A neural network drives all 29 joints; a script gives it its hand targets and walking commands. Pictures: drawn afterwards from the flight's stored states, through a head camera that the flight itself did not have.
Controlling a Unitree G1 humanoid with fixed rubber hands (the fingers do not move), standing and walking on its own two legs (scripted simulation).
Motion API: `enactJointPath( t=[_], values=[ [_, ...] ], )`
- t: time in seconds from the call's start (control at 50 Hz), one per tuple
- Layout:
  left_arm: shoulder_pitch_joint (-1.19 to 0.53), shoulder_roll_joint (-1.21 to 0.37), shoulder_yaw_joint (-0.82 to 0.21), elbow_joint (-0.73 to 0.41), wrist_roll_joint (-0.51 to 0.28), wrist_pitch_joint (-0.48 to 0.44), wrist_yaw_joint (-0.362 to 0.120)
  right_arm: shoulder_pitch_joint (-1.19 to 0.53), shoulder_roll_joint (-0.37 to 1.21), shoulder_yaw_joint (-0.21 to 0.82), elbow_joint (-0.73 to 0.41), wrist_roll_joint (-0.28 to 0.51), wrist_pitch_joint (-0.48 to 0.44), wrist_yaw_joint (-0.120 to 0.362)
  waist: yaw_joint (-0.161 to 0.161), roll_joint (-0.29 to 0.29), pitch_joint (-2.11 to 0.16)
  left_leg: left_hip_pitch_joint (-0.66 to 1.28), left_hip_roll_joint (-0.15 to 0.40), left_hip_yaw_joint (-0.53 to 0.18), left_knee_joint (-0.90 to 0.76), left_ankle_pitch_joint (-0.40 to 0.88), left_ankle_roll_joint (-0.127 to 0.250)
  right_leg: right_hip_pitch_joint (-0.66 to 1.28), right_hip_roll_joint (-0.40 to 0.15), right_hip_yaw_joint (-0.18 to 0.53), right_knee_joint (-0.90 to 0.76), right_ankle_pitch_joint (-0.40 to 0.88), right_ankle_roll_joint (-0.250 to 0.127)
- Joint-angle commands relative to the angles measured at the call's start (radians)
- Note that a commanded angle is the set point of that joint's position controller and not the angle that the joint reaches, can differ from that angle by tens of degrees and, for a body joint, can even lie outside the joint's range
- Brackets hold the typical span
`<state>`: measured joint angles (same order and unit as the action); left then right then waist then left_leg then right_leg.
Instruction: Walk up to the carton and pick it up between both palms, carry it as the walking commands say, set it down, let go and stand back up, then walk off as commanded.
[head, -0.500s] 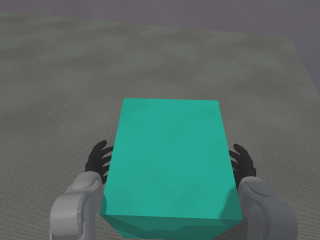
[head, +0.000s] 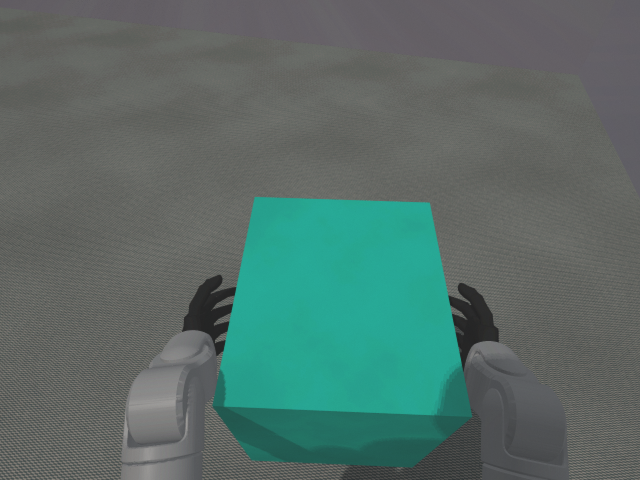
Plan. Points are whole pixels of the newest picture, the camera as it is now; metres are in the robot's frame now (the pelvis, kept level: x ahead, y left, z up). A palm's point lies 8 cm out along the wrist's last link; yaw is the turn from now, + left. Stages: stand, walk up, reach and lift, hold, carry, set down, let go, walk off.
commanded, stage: carry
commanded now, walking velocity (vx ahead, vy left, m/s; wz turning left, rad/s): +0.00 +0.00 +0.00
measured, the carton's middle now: (336, 337) +0.30 +0.00 +0.00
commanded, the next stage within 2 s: none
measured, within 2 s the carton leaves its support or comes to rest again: neither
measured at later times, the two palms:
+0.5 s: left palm (198, 327) +0.27 +0.17 +0.06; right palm (463, 337) +0.27 -0.15 +0.07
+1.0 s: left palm (206, 318) +0.29 +0.16 +0.07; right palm (469, 328) +0.28 -0.16 +0.07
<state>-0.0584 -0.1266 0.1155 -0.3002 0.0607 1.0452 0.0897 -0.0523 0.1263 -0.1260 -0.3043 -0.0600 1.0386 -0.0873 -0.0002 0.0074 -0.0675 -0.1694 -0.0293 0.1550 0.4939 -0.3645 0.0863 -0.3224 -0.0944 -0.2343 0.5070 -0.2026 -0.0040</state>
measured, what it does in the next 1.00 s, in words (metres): stands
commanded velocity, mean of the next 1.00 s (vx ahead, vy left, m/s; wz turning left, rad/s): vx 0.00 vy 0.00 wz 0.00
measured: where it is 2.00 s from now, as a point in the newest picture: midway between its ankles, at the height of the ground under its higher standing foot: outside the picture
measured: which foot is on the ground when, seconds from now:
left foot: down 0.00-1.00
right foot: down 0.00-1.00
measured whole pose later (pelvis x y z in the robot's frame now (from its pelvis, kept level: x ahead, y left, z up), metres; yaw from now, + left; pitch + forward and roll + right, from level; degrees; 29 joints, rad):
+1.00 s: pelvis +0.04 +0.00 +0.00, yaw +0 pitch +3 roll -2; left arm -0.03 -0.13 0.10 -0.30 0.05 1.01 0.10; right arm -0.02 0.13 -0.12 -0.31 -0.05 1.00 -0.08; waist 0.00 0.02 -0.10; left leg -0.12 -0.02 0.15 0.48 -0.41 0.08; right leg -0.29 -0.09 -0.24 0.53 -0.27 0.01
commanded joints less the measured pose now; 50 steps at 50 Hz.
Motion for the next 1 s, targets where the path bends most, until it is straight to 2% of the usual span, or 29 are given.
enactJointPath(
  t=[0.0, 0.16, 0.42, 0.98],
  values=[
    [-0.366, -0.7, -0.586, -0.082, -0.214, -0.044, -0.122, -0.352, 0.658, 0.576, -0.067, 0.212, -0.034, 0.125, -0.002, 0.022, -0.181, 0.012, 0.195, -0.15, -0.075, 0.504, -0.041, 0.13, -0.083, 0.105, -0.008, 0.178, -0.006],
    [-0.335, -0.671, -0.582, -0.087, -0.21, -0.062, -0.111, -0.324, 0.624, 0.569, -0.078, 0.21, -0.052, 0.116, -0.002, 0.021, -0.19, 0.038, 0.201, -0.152, -0.055, 0.596, -0.036, 0.126, -0.083, 0.1, 0.018, 0.204, -0.002],
    [-0.318, -0.657, -0.58, -0.078, -0.206, -0.071, -0.103, -0.306, 0.603, 0.562, -0.071, 0.204, -0.059, 0.112, -0.003, 0.024, -0.185, 0.057, 0.207, -0.158, -0.054, 0.669, -0.043, 0.12, -0.082, 0.099, 0.029, 0.204, 0.001],
    [-0.326, -0.68, -0.594, -0.081, -0.211, -0.047, -0.105, -0.316, 0.623, 0.584, -0.082, 0.212, -0.032, 0.122, -0.003, 0.019, -0.192, 0.047, 0.198, -0.149, -0.063, 0.621, -0.056, 0.159, -0.084, 0.116, 0.011, 0.263, -0.018]
  ],
)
